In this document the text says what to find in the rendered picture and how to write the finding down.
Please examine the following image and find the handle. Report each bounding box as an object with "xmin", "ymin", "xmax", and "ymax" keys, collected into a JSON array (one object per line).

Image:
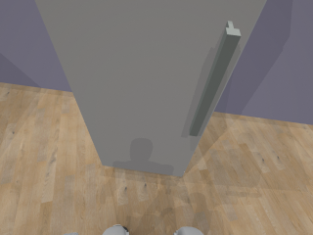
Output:
[{"xmin": 189, "ymin": 21, "xmax": 241, "ymax": 137}]

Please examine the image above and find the fridge door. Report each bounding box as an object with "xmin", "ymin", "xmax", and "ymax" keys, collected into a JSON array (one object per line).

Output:
[{"xmin": 34, "ymin": 0, "xmax": 265, "ymax": 177}]

